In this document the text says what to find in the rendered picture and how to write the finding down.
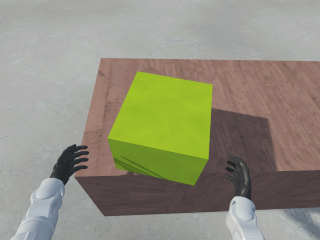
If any right robot forearm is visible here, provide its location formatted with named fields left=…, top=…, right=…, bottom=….
left=225, top=196, right=265, bottom=240

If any right robot hand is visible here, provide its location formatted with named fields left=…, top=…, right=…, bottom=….
left=224, top=156, right=251, bottom=200

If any left robot hand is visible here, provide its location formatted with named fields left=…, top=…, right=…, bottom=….
left=49, top=144, right=89, bottom=186

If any left robot forearm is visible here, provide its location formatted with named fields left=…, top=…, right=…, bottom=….
left=10, top=178, right=65, bottom=240

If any pedestal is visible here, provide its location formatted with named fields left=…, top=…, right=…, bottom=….
left=74, top=58, right=320, bottom=217

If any carton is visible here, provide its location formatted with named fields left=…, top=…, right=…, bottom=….
left=107, top=71, right=213, bottom=186

